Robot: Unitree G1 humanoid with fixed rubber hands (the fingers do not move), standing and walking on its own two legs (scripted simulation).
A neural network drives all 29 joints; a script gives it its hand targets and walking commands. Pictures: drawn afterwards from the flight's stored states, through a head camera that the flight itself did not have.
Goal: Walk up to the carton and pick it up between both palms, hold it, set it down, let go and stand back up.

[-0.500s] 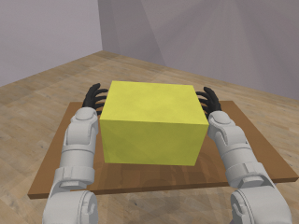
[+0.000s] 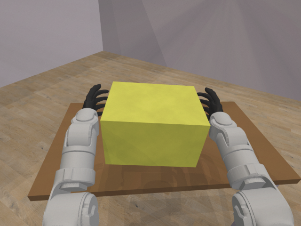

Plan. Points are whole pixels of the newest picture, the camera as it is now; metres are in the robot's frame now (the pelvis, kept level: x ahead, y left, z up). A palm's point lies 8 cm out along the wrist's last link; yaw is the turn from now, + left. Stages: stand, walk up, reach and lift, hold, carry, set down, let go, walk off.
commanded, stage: hold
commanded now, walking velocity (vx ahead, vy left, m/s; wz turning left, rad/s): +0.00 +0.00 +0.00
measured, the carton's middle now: (152, 122) +0.38 +0.01 +0.15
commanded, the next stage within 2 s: none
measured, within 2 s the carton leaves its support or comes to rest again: neither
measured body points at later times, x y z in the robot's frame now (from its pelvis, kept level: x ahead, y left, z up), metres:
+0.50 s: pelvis +0.00 +0.00 +0.00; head -0.07 +0.03 +0.44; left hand +0.38 +0.18 +0.19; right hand +0.38 -0.16 +0.19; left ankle +0.02 +0.13 -0.75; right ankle +0.01 -0.14 -0.75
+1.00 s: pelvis +0.00 +0.00 +0.00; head -0.07 +0.03 +0.44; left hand +0.38 +0.18 +0.19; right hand +0.38 -0.16 +0.19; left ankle +0.02 +0.13 -0.75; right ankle +0.01 -0.14 -0.75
